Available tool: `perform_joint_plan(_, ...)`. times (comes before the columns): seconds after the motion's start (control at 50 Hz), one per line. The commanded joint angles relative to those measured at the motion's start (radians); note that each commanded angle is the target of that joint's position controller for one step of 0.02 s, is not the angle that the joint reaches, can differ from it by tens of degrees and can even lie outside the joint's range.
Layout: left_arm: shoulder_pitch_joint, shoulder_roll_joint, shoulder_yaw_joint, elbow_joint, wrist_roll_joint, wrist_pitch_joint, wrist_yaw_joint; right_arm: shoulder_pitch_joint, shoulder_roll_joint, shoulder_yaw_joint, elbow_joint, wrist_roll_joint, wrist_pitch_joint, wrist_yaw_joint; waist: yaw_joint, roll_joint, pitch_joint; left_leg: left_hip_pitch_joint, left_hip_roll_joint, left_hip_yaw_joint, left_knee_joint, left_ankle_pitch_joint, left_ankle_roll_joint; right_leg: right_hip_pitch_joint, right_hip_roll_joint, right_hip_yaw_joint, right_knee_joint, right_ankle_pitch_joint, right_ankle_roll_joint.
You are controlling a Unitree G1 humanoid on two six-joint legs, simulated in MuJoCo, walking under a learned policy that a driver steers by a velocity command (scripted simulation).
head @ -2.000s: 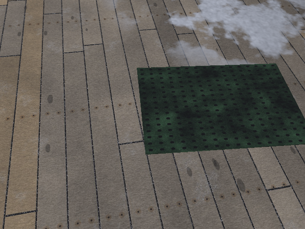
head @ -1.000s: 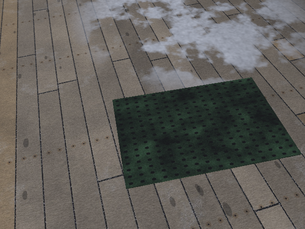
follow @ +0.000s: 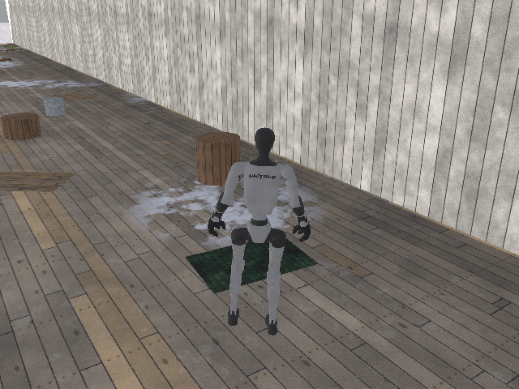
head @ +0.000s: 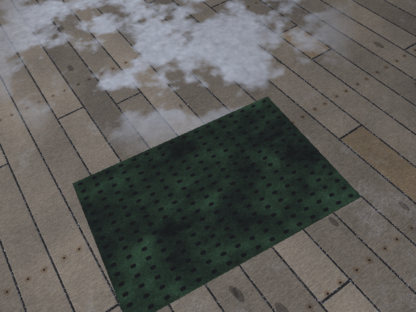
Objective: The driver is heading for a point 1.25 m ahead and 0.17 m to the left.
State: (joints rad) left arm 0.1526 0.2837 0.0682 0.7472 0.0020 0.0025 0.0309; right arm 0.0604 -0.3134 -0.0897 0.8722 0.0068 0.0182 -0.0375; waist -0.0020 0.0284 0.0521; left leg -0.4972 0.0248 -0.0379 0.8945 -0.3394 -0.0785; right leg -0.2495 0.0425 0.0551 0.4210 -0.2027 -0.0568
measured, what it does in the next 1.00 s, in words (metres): steps on the spot: left foot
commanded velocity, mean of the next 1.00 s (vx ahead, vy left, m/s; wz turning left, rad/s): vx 0.04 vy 0.00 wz -0.06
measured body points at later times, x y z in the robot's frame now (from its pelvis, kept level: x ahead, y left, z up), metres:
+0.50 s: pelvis +0.02 +0.04 -0.01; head +0.04 +0.04 +0.44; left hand +0.14 +0.31 -0.13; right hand +0.14 -0.23 -0.14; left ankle +0.02 +0.16 -0.75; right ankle +0.01 -0.08 -0.75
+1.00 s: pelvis +0.04 +0.03 -0.01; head +0.04 +0.03 +0.44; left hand +0.11 +0.30 -0.15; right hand +0.08 -0.24 -0.16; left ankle +0.02 +0.16 -0.75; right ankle +0.01 -0.08 -0.73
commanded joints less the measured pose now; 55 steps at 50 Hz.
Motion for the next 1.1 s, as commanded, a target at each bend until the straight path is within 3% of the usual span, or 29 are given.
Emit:
perform_joint_plan(0.02,-0.007,0.163,0.035,-0.043,0.008,-0.005,0.000,-0.020,-0.067,-0.007,-0.049,0.002,-0.011,0.004,0.021,-0.165,-0.134,0.057,0.014,0.002,-0.100,0.012,-0.004,0.115,-0.250,0.185,-0.075,0.397,-0.176)
perform_joint_plan(0.1,-0.031,0.145,0.020,-0.023,0.007,0.000,-0.010,0.003,-0.072,-0.007,-0.039,0.004,-0.021,0.012,0.019,-0.167,-0.107,0.157,0.006,0.018,-0.249,0.002,0.015,0.086,-0.242,0.214,-0.041,0.382,-0.166)
perform_joint_plan(0.14,-0.046,0.124,0.008,-0.009,-0.006,0.003,-0.008,0.049,-0.056,-0.001,-0.019,-0.003,-0.034,0.021,-0.025,-0.139,-0.100,0.280,-0.005,0.036,-0.493,0.208,0.043,0.061,-0.205,0.202,-0.001,0.341,-0.117)
perform_joint_plan(0.16,-0.019,0.105,0.000,-0.002,0.000,-0.003,-0.008,0.066,-0.081,-0.002,-0.013,-0.016,-0.041,0.023,-0.020,-0.102,-0.118,0.376,0.039,-0.018,-0.541,0.359,0.064,0.028,-0.171,0.196,0.015,0.258,-0.070)
perform_joint_plan(0.18,0.022,0.085,-0.006,0.000,0.023,-0.011,-0.011,0.084,-0.151,-0.013,-0.016,-0.027,-0.042,0.019,0.020,0.020,-0.152,0.460,0.161,-0.125,-0.508,0.605,0.110,-0.024,-0.093,0.127,0.099,0.104,-0.018)
perform_joint_plan(0.2,0.064,0.065,-0.007,0.008,0.023,-0.014,-0.014,0.038,-0.142,-0.005,-0.006,-0.023,-0.039,0.021,0.072,0.144,-0.152,0.406,0.214,-0.164,-0.483,0.614,0.208,-0.020,-0.024,0.063,0.095,-0.088,0.023)
perform_joint_plan(0.22,0.026,0.087,-0.006,0.013,0.028,-0.012,-0.014,-0.003,-0.084,0.008,-0.014,-0.017,-0.041,0.028,0.054,0.140,-0.144,0.336,0.205,-0.175,-0.510,0.465,0.226,0.041,-0.044,0.052,0.067,-0.075,0.044)
perform_joint_plan(0.24,-0.009,0.111,0.002,0.017,0.020,-0.009,-0.012,-0.013,-0.072,0.012,-0.013,-0.020,-0.045,0.031,0.037,0.109,-0.129,0.326,0.155,-0.134,-0.513,0.366,0.188,0.051,-0.044,0.054,0.061,-0.018,0.041)
perform_joint_plan(0.26,-0.036,0.116,0.005,0.018,0.013,-0.001,-0.008,-0.007,-0.092,0.009,-0.008,-0.019,-0.050,0.033,0.021,0.087,-0.117,0.317,0.120,-0.102,-0.502,0.330,0.154,0.059,-0.046,0.060,0.062,0.055,0.031)
perform_joint_plan(0.32,-0.032,0.105,0.004,0.033,0.009,0.011,-0.009,0.030,-0.092,0.014,0.022,-0.012,-0.064,0.029,0.007,0.040,-0.102,0.319,0.077,-0.055,-0.483,0.301,0.115,0.074,-0.059,0.083,0.036,0.138,0.015)
perform_joint_plan(0.46,-0.011,0.090,0.002,0.098,0.007,-0.001,-0.009,0.034,-0.075,0.025,0.056,-0.009,-0.046,0.017,-0.008,-0.026,-0.075,0.351,0.050,-0.030,-0.464,0.287,0.115,0.053,-0.058,0.082,0.011,0.156,0.028)
perform_joint_plan(0.8,0.021,0.091,-0.010,0.220,0.004,-0.008,0.004,0.047,-0.063,0.042,0.134,-0.011,-0.037,0.015,-0.003,-0.024,-0.044,0.331,0.019,-0.013,-0.489,0.227,0.108,0.067,-0.057,0.064,-0.009,0.124,0.039)
perform_joint_plan(0.84,0.041,0.080,-0.011,0.240,-0.003,-0.006,0.006,0.071,-0.067,0.040,0.150,-0.005,-0.033,0.012,-0.005,-0.008,-0.048,0.320,0.002,-0.010,-0.503,-0.045,0.123,0.046,-0.021,0.029,0.011,-0.123,0.029)
perform_joint_plan(0.88,0.031,0.080,-0.011,0.231,-0.012,-0.013,0.007,0.090,-0.091,0.032,0.147,0.006,-0.034,0.008,-0.014,0.033,0.025,0.268,0.043,-0.095,-0.551,-0.369,0.175,-0.070,0.000,0.006,0.069,-0.390,0.010)
perform_joint_plan(0.94,0.008,0.047,-0.016,0.207,-0.025,-0.055,-0.006,0.166,-0.149,0.013,0.162,0.016,-0.062,0.008,-0.022,0.152,0.087,0.284,0.256,-0.399,-0.710,-0.531,0.297,-0.193,-0.016,-0.060,0.274,-0.270,0.010)
perform_joint_plan(0.98,0.017,0.045,-0.013,0.209,-0.027,-0.074,-0.018,0.145,-0.143,0.012,0.145,0.015,-0.076,0.012,-0.001,0.121,0.094,0.232,0.288,-0.424,-0.725,-0.450,0.311,-0.156,-0.057,-0.048,0.301,-0.254,-0.011)
perform_joint_plan(1.0,0.051,0.036,-0.013,0.221,-0.029,-0.081,-0.023,0.105,-0.139,0.014,0.127,0.021,-0.077,0.016,0.028,0.121,0.083,0.195,0.262,-0.361,-0.710,-0.402,0.286,-0.077,-0.061,-0.062,0.217,-0.254,-0.026)
perform_joint_plan(1.04,0.188,0.045,0.000,0.289,-0.027,-0.085,-0.025,0.024,-0.107,0.023,0.089,0.027,-0.072,0.024,0.095,0.073,0.061,0.044,0.131,-0.169,-0.584,-0.243,0.206,0.208,-0.031,-0.072,0.020,-0.118,-0.035)
perform_joint_plan(1.06,0.284,0.093,0.014,0.314,-0.021,-0.084,-0.021,0.009,-0.050,0.039,0.071,0.017,-0.078,0.029,0.118,-0.076,0.014,-0.039,0.047,-0.049,-0.352,-0.124,0.155,0.320,-0.146,0.121,-0.069,-0.179,-0.065)
perform_joint_plan(1.08,0.376,0.199,0.039,0.327,-0.022,-0.089,-0.029,-0.009,-0.012,0.047,0.028,0.017,-0.096,0.028,0.128,-0.329,-0.006,-0.209,-0.066,0.093,-0.066,-0.133,0.102,0.413,-0.338,0.490,-0.226,-0.319,-0.178)
perform_joint_plan(1.1,0.362,0.163,0.023,0.318,-0.006,-0.105,-0.038,-0.025,-0.057,0.036,0.019,0.030,-0.110,0.028,0.118,-0.274,0.028,-0.315,-0.042,0.003,0.139,-0.250,0.112,0.395,-0.419,0.635,-0.255,-0.315,-0.243)
Next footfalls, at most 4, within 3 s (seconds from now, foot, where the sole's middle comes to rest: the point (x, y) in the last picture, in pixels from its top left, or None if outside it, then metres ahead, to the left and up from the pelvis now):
0.16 left None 0.06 0.16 -0.78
1.50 left None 0.44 0.15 -0.78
2.06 right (258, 223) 0.74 -0.09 -0.78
2.58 left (178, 169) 0.99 0.20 -0.78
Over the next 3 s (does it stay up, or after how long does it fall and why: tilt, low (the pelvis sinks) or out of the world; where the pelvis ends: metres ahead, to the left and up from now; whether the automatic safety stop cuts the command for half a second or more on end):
stays up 1.07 0.15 0.00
